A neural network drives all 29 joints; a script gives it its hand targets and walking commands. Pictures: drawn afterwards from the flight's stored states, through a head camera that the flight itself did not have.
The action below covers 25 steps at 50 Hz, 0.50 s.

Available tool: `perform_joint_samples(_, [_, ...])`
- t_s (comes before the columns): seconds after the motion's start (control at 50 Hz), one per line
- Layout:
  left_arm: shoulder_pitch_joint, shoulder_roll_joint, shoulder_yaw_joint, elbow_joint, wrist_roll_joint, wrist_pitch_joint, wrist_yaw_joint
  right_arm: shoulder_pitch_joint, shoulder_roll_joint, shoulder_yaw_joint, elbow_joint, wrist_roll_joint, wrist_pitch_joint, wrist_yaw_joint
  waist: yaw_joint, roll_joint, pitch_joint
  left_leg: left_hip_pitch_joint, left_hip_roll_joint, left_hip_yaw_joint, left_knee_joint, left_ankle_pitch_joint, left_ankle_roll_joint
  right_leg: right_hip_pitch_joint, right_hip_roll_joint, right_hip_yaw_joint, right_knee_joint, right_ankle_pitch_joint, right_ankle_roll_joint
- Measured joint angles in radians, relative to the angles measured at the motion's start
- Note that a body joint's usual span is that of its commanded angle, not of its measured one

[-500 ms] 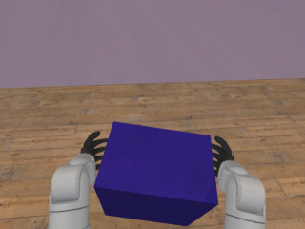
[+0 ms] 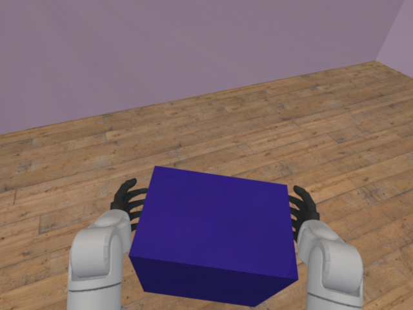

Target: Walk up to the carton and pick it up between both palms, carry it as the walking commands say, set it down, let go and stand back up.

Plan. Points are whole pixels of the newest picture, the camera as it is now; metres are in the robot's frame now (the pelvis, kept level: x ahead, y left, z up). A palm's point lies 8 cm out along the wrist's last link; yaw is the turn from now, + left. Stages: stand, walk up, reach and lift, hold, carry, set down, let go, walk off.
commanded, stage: carry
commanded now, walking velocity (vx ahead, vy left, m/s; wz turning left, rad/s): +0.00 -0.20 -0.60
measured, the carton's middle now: (209, 242) +0.26 +0.01 +0.02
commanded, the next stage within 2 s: none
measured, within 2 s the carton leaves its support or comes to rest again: neither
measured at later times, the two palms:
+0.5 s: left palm (256, 254) +0.20 -0.07 +0.10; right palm out of the picture +0.12 -0.38 +0.09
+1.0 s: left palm out of the picture +0.09 -0.27 +0.09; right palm out of the picture -0.08 -0.55 +0.09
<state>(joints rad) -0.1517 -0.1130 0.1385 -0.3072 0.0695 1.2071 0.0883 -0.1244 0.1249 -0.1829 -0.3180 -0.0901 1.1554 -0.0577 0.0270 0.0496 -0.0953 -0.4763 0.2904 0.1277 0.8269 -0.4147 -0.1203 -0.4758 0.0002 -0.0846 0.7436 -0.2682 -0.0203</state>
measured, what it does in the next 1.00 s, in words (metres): steps to the right, turning right: left foot, then right foot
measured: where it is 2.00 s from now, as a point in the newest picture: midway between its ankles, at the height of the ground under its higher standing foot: outside the picture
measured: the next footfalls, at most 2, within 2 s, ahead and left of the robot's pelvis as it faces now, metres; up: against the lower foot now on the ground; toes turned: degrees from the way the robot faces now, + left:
left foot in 0.22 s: +0.03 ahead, +0.03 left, +0.00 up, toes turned +0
right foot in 0.48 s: -0.05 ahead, -0.30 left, +0.00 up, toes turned -22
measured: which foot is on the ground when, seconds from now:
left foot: up 0.00-0.20, down 0.22-0.48, up 0.50-0.72, down 0.74-0.98, up 1.00-1.00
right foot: down 0.00-0.24, up 0.26-0.46, down 0.48-0.76, up 0.78-0.96, down 0.98-1.00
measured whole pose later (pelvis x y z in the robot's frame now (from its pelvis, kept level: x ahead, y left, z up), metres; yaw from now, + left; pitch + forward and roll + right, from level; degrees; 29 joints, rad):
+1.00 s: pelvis -0.21 -0.27 +0.00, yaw -36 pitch +2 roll -1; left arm -0.13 -0.10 0.14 -0.38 0.06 1.22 0.09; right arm -0.13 0.13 -0.16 -0.35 -0.08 1.16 -0.06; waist 0.04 0.03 -0.07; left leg -0.43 0.29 0.18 0.77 -0.34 -0.11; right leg -0.44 -0.03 -0.07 0.70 -0.27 0.01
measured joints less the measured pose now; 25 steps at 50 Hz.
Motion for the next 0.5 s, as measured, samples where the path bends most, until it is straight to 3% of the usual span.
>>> perform_joint_samples(0.04, [-0.002, -0.023, -0.007, 0.039, 0.018, -0.013, 0.000, 0.011, -0.010, -0.023, 0.011, 0.009, 0.005, 0.002, -0.009, -0.009, -0.001, -0.049, -0.062, -0.057, 0.129, -0.129, 0.004, -0.020, 0.010, -0.001, 0.019, -0.023, -0.025])
perform_joint_samples(0.12, [0.034, -0.016, -0.046, 0.040, 0.028, -0.019, 0.004, 0.020, -0.014, -0.034, 0.016, 0.024, 0.017, -0.001, -0.037, -0.010, 0.008, -0.091, -0.156, -0.056, 0.254, -0.094, 0.026, -0.038, 0.051, 0.002, -0.015, 0.012, -0.059])
perform_joint_samples(0.18, [0.051, -0.015, -0.049, 0.009, 0.026, -0.018, 0.005, 0.031, -0.009, -0.028, -0.002, 0.031, 0.013, -0.004, -0.043, -0.015, 0.014, -0.052, -0.208, -0.036, 0.158, -0.077, 0.053, -0.042, 0.097, 0.004, -0.067, 0.060, -0.093])
perform_joint_samples(0.22, [0.058, -0.015, -0.045, -0.014, 0.025, -0.012, 0.005, 0.037, -0.003, -0.024, -0.011, 0.034, 0.006, -0.004, -0.039, -0.025, 0.012, 0.019, -0.236, -0.026, -0.012, -0.066, 0.086, -0.038, 0.133, 0.006, -0.116, 0.101, -0.107])
perform_joint_samples(0.24, [0.060, -0.010, -0.038, -0.023, 0.023, -0.008, 0.005, 0.041, 0.004, -0.017, -0.006, 0.033, -0.004, -0.004, -0.034, -0.051, 0.012, 0.044, -0.249, -0.025, -0.084, 0.020, 0.117, -0.033, 0.140, 0.015, -0.140, 0.114, -0.097])
perform_joint_samples(0.26, [0.067, -0.004, -0.029, -0.031, 0.017, -0.003, 0.005, 0.044, 0.004, 0.000, 0.003, 0.030, -0.012, -0.005, -0.025, -0.082, 0.011, 0.060, -0.246, -0.006, -0.120, 0.070, 0.135, -0.037, 0.139, 0.023, -0.134, 0.084, -0.055])
perform_joint_samples(0.3, [0.082, -0.002, -0.022, -0.048, 0.009, 0.001, 0.006, 0.040, 0.002, 0.015, -0.001, 0.024, -0.002, -0.005, -0.017, -0.079, 0.004, 0.065, -0.203, 0.014, -0.144, 0.100, 0.131, -0.098, 0.134, 0.004, 0.064, -0.067, 0.014])
perform_joint_samples(0.36, [0.069, 0.005, -0.028, -0.074, 0.004, 0.012, 0.009, 0.035, 0.003, 0.015, -0.027, 0.026, 0.002, -0.004, -0.009, -0.079, 0.013, 0.085, -0.158, 0.035, -0.180, 0.127, 0.097, -0.136, 0.067, 0.030, 0.286, -0.102, 0.042])
perform_joint_samples(0.46, [0.032, 0.019, -0.010, -0.080, -0.008, 0.022, 0.007, 0.004, 0.005, 0.024, -0.034, 0.009, 0.006, -0.002, 0.002, -0.042, 0.006, 0.064, -0.051, 0.047, -0.129, 0.123, 0.028, 0.004, -0.033, 0.054, 0.031, -0.167, 0.053])
perform_joint_samples(0.5, [0.009, 0.014, 0.003, -0.050, -0.007, 0.016, 0.003, -0.013, 0.005, 0.018, -0.014, 0.000, 0.003, -0.002, 0.012, -0.011, 0.004, 0.036, 0.008, 0.033, -0.060, 0.084, -0.004, 0.025, -0.021, 0.021, -0.044, 0.008, 0.031])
